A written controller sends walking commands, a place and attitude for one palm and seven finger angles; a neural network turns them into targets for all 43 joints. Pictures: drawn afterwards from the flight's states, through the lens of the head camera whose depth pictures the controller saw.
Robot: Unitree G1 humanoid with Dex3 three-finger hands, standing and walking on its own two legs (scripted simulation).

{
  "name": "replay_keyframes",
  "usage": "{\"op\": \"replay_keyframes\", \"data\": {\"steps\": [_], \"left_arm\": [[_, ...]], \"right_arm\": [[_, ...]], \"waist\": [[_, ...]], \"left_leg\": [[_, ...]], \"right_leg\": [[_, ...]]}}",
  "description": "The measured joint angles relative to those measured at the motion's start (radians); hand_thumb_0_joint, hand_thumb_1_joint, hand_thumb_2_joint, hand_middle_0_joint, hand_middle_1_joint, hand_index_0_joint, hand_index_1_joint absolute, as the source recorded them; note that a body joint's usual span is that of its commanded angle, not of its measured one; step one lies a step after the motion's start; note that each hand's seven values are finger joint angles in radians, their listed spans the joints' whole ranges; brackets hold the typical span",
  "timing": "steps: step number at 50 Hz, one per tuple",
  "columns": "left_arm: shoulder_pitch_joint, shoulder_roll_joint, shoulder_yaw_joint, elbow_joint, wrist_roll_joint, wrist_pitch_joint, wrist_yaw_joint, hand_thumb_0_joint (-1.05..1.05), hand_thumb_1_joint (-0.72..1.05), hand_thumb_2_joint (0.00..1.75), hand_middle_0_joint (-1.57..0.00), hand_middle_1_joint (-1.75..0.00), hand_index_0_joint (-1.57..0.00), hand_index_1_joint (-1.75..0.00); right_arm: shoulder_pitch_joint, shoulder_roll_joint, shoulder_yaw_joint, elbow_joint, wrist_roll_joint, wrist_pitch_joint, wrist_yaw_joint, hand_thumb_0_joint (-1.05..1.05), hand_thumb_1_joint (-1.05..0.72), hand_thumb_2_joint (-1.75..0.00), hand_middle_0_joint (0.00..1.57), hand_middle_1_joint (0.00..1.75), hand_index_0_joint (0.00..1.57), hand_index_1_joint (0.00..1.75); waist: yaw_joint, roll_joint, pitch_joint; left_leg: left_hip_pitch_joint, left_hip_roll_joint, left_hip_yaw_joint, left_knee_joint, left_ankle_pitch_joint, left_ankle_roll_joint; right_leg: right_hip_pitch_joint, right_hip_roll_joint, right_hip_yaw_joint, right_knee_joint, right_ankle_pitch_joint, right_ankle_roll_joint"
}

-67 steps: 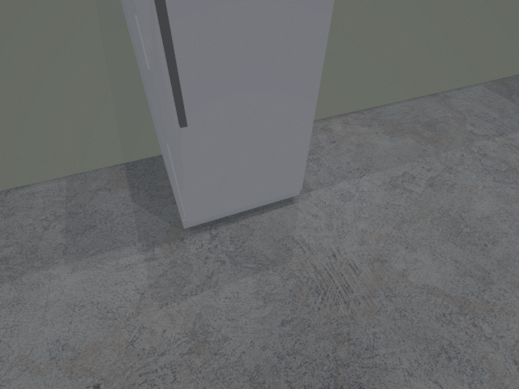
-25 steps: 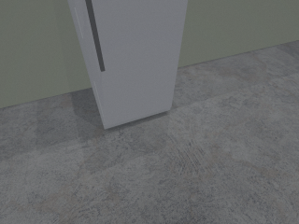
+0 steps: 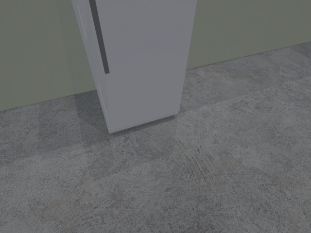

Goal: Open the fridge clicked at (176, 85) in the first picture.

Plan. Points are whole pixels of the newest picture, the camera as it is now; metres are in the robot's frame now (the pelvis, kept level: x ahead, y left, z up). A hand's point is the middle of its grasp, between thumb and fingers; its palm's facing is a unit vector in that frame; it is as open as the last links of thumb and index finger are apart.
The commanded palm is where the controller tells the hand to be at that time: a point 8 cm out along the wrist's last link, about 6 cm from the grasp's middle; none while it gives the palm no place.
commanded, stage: look at it before walking up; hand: left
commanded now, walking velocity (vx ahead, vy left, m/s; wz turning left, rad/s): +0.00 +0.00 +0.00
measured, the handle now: (97, 28) +0.92 +0.33 +0.10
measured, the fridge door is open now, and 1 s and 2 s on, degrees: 0 0 0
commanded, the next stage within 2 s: walk to a spot facing it in 0.10 s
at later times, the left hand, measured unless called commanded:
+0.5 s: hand out of the picture +0.07 +0.20 -0.18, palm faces -0.10 -0.97 -0.23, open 7.4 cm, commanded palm none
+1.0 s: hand (121, 209) +0.22 +0.13 -0.17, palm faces -0.26 -0.95 -0.20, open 7.4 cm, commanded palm none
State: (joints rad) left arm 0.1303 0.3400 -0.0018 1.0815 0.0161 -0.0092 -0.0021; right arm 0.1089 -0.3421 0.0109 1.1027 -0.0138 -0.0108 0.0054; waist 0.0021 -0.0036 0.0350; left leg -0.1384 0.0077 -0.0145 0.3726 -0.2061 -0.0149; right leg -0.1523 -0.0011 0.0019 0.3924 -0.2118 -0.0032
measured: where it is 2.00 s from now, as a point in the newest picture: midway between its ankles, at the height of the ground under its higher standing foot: (173, 223)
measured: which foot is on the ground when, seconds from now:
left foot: down 0.00-0.62, up 0.64-1.00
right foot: down 0.00-0.42, up 0.44-0.60, down 0.62-1.00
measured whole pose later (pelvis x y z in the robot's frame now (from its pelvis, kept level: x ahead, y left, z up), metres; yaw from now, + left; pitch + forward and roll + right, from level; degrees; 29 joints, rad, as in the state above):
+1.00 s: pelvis +0.19 -0.05 +0.00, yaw -22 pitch +1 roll +0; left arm 0.39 0.17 0.05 1.01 0.03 -0.05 0.00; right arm 0.08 -0.20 -0.05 0.92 -0.02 -0.02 0.02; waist 0.06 0.00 0.04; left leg -0.57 0.11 0.04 0.83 -0.24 -0.07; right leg -0.10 0.06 0.08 0.40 -0.31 -0.04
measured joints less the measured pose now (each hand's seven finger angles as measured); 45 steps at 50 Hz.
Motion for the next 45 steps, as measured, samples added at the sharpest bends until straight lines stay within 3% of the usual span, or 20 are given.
{"op": "replay_keyframes", "data": {"steps": [14,22,26,30,31,33,36,42,45], "left_arm": [[0.011,-0.007,0.003,0.002,-0.001,0.006,0.007,0.0,0.91,0.9,-0.2,-0.3,-0.2,-0.3],[0.142,-0.065,0.027,-0.042,0.009,0.043,-0.022,0.0,0.91,0.9,-0.2,-0.3,-0.2,-0.3],[0.174,-0.1,0.041,-0.047,0.01,0.05,-0.037,0.01,0.91,0.9,-0.2,-0.3,-0.2,-0.3],[0.16,-0.137,0.05,-0.079,0.009,0.032,-0.054,0.01,0.91,0.9,-0.2,-0.3,-0.2,-0.3],[0.158,-0.137,0.052,-0.095,0.01,0.016,-0.056,0.01,0.91,0.9,-0.2,-0.3,-0.2,-0.3],[0.148,-0.142,0.056,-0.11,0.006,-0.016,-0.041,0.01,0.91,0.9,-0.2,-0.3,-0.2,-0.3],[0.162,-0.158,0.055,-0.114,0.003,-0.029,-0.017,0.0,0.91,0.9,-0.2,-0.3,-0.2,-0.3],[0.222,-0.176,0.049,-0.076,0.012,-0.033,-0.01,0.0,0.91,0.9,-0.2,-0.3,-0.2,-0.3],[0.24,-0.179,0.05,-0.068,0.012,-0.037,-0.01,0.0,0.91,0.9,-0.2,-0.3,-0.2,-0.3]], "right_arm": [[-0.002,0.005,0.002,0.004,-0.003,0.006,-0.007,0.0,-0.91,-0.9,0.2,0.3,0.2,0.3],[0.091,0.075,-0.01,-0.052,-0.014,0.007,-0.005,0.0,-0.91,-0.9,0.2,0.3,0.2,0.3],[0.158,0.11,-0.024,-0.065,-0.015,-0.021,-0.009,0.0,-0.91,-0.9,0.2,0.3,0.2,0.3],[0.217,0.111,-0.035,-0.041,-0.018,-0.019,-0.011,0.0,-0.91,-0.9,0.2,0.3,0.21,0.3],[0.233,0.112,-0.037,-0.036,-0.015,-0.015,-0.009,0.0,-0.9,-0.9,0.2,0.3,0.21,0.3],[0.237,0.112,-0.04,-0.016,-0.009,0.008,-0.003,0.0,-0.91,-0.9,0.2,0.3,0.2,0.3],[0.201,0.11,-0.051,-0.01,-0.013,0.026,0.003,0.01,-0.91,-0.9,0.2,0.3,0.2,0.3],[0.09,0.122,-0.067,-0.109,-0.017,0.006,0.012,0.01,-0.91,-0.9,0.2,0.3,0.2,0.3],[0.043,0.132,-0.068,-0.149,-0.016,-0.002,0.015,0.0,-0.91,-0.9,0.2,0.3,0.2,0.3]], "waist": [[0.007,0.001,-0.008],[0.018,-0.008,-0.041],[0.007,-0.01,-0.013],[0.0,0.027,0.023],[0.0,0.028,0.029],[0.009,0.034,0.043],[0.02,0.036,0.044],[0.009,0.011,0.008],[0.02,0.008,-0.001]], "left_leg": [[0.015,0.006,0.005,0.0,-0.01,-0.003],[-0.019,0.032,0.08,0.134,-0.129,0.0],[0.03,0.048,0.133,0.119,-0.156,-0.01],[0.064,0.097,0.162,0.158,-0.209,-0.043],[0.037,0.113,0.169,0.236,-0.243,-0.039],[-0.074,0.123,0.128,0.515,-0.307,-0.025],[-0.234,0.113,0.086,0.77,-0.23,-0.018],[-0.419,0.122,0.079,0.698,-0.065,-0.046],[-0.456,0.124,0.064,0.626,-0.023,-0.055]], "right_leg": [[0.015,0.005,0.004,-0.005,-0.005,-0.001],[-0.074,0.033,0.068,0.181,-0.143,-0.017],[-0.188,0.005,-0.009,0.418,-0.267,-0.005],[-0.203,-0.02,-0.088,0.318,-0.186,-0.008],[-0.188,-0.021,-0.095,0.263,-0.139,-0.023],[-0.2,-0.006,-0.105,0.309,-0.103,-0.054],[-0.153,0.024,-0.093,0.261,-0.116,-0.073],[-0.052,0.051,-0.013,0.066,-0.049,-0.07],[-0.011,0.059,0.025,0.018,-0.048,-0.063]]}}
